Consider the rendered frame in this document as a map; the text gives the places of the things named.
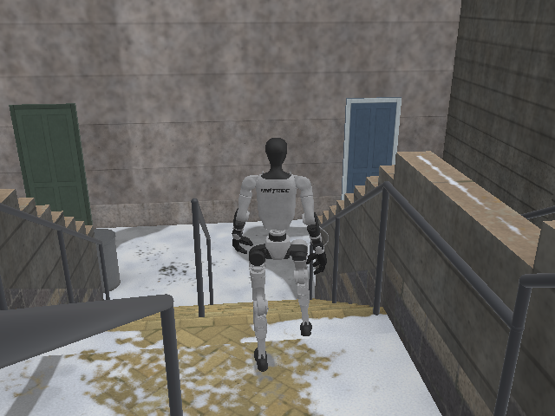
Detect stairs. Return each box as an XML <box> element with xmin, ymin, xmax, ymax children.
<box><xmin>135</xmin><ymin>298</ymin><xmax>369</xmax><ymax>322</ymax></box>

